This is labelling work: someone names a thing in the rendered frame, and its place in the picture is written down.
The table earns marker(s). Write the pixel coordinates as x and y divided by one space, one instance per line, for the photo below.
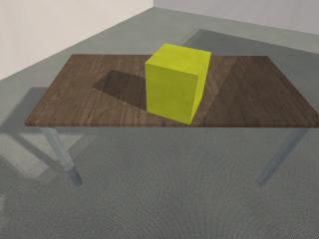
109 90

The carton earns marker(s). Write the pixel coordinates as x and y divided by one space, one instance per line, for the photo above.
175 78

